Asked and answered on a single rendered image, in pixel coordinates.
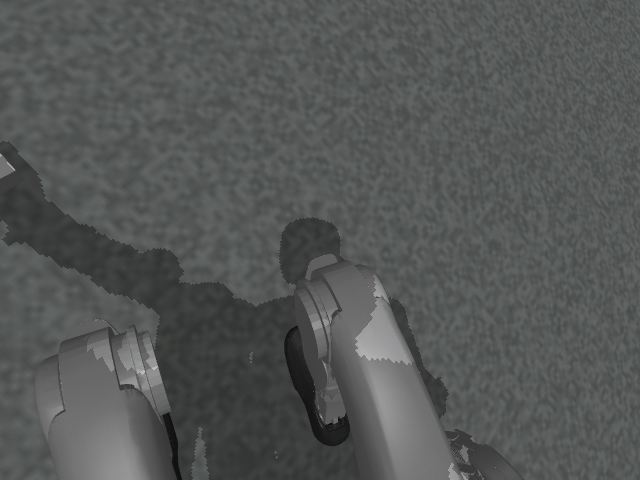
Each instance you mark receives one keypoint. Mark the right robot foot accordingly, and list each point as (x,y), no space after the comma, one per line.
(330,434)

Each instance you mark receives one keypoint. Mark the small box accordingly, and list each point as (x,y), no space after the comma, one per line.
(9,176)

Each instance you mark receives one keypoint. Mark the right robot hand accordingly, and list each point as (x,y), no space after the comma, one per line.
(486,462)

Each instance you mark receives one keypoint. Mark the left robot foot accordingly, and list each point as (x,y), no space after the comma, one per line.
(173,442)

